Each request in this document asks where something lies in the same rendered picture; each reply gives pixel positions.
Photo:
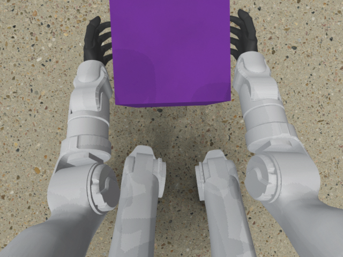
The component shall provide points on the robot left hand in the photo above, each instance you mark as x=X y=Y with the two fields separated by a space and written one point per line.
x=92 y=47

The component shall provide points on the robot left forearm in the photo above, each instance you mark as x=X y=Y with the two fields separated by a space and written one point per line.
x=88 y=118

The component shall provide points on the robot right forearm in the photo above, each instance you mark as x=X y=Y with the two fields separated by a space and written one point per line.
x=262 y=107

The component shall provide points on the right robot shin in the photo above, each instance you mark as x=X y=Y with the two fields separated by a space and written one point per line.
x=229 y=163

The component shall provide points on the robot right hand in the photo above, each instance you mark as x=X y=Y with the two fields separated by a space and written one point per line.
x=247 y=40

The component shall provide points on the left robot upper arm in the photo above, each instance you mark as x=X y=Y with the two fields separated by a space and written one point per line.
x=79 y=199

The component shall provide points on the right robot thigh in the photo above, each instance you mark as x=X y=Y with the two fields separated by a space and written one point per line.
x=229 y=230

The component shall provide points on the right robot upper arm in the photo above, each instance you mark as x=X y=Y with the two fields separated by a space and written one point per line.
x=287 y=184

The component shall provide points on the carton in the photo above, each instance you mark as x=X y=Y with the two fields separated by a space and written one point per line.
x=169 y=53

